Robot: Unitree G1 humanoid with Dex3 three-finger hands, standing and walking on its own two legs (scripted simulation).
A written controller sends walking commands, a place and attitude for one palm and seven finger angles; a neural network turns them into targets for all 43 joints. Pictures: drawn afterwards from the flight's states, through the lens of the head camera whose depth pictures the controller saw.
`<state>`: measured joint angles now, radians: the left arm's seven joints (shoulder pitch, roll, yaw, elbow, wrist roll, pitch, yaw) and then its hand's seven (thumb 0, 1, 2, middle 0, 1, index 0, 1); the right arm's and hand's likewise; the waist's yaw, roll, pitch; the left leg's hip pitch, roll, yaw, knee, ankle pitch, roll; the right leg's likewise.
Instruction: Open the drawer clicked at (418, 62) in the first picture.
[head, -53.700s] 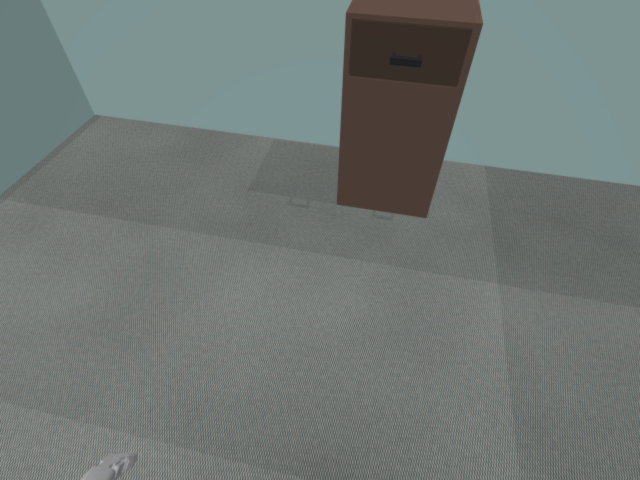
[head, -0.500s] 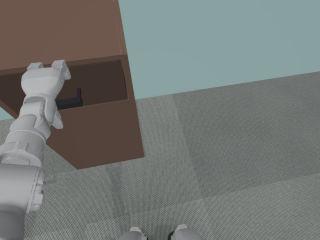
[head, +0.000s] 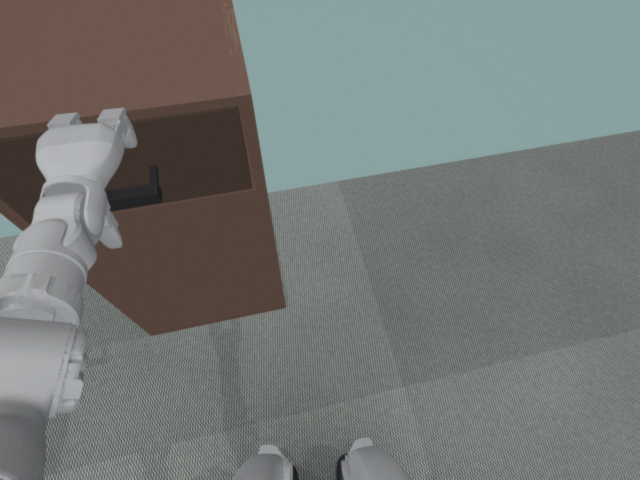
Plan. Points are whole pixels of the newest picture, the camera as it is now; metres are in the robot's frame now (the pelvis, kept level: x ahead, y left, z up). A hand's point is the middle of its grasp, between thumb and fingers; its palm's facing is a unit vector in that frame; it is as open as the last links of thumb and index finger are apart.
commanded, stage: move the hooked fingers above the handle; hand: left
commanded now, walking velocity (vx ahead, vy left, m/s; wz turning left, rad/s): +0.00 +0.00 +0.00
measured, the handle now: (125, 187) +0.54 +0.26 -0.01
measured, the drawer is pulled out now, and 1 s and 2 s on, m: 0.00 0.00 0.00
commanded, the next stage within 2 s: none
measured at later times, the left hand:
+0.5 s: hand (103, 181) +0.49 +0.26 +0.05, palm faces +0.01 +0.01 -1.00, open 13.7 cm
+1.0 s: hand (104, 179) +0.50 +0.26 +0.06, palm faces +0.00 +0.01 -1.00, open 13.6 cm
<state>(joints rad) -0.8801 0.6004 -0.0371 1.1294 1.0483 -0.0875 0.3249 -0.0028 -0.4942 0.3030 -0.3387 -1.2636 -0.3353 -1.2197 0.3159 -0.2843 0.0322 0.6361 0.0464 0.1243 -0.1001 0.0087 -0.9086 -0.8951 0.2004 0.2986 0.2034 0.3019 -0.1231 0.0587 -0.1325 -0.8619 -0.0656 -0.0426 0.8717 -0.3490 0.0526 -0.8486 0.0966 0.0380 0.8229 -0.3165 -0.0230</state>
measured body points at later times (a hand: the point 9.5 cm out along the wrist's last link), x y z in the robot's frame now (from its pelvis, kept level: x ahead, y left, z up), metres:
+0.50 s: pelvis +0.00 +0.02 +0.00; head +0.10 +0.02 +0.44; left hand +0.49 +0.25 +0.11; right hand +0.04 -0.26 -0.12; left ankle +0.03 +0.09 -0.69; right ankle +0.04 -0.10 -0.69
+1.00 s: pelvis +0.00 +0.01 +0.00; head +0.10 +0.01 +0.44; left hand +0.49 +0.25 +0.11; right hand +0.03 -0.26 -0.12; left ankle +0.03 +0.09 -0.69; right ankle +0.04 -0.10 -0.69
